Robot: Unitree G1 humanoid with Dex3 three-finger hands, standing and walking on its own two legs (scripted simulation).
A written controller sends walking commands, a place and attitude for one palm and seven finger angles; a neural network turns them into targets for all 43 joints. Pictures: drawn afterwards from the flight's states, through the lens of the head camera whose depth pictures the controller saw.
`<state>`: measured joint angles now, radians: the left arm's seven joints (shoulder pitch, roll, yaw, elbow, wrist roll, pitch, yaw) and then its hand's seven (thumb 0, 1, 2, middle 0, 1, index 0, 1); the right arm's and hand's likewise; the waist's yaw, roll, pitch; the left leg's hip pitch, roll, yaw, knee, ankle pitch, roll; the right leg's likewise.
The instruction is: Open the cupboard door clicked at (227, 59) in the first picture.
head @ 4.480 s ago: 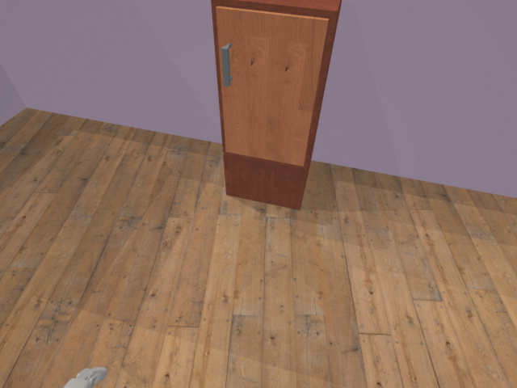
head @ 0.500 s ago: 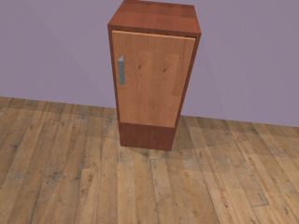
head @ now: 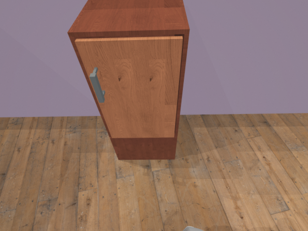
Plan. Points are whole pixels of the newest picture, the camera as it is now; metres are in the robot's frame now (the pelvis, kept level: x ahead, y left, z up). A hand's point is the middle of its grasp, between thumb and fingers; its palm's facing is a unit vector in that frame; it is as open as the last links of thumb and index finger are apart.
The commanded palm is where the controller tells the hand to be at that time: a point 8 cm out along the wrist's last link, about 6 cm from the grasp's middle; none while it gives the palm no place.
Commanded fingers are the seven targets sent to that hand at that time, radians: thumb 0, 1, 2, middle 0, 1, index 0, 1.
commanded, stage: take the last steps up to it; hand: left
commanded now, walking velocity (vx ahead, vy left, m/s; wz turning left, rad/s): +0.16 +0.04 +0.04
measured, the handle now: (98, 85) +0.62 +0.23 -0.01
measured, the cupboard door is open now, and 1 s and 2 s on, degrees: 0 0 0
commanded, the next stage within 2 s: come to a stop and stand still in 0.04 s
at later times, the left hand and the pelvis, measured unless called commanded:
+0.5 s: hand out of the picture +0.09 +0.19 -0.17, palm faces +0.10 -0.98 -0.18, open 7.4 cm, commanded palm none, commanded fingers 0.00 0.90 0.90 -0.20 -0.30 -0.20 -0.30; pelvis +0.08 +0.01 +0.01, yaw +1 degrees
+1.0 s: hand out of the picture +0.05 +0.14 -0.15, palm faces +0.05 -0.97 -0.23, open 7.3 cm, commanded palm none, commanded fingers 0.00 0.90 0.90 -0.20 -0.30 -0.20 -0.30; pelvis +0.02 -0.04 +0.02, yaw +2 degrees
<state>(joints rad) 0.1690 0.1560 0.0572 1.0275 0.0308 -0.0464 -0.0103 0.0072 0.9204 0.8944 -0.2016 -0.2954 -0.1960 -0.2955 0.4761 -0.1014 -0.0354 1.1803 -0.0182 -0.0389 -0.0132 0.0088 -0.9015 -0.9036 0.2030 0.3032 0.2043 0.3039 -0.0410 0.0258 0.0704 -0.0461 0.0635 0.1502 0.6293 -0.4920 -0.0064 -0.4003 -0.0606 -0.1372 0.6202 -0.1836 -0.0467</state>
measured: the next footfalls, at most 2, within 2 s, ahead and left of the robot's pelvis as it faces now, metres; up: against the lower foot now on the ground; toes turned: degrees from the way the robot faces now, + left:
left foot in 0.38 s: +0.18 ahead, +0.13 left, +0.00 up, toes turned +7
right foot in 0.72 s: +0.07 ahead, -0.13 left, +0.00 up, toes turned -3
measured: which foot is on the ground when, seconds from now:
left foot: up 0.00-0.36, down 0.38-0.74, up 0.76-1.00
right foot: down 0.00-0.40, up 0.42-0.70, down 0.72-1.00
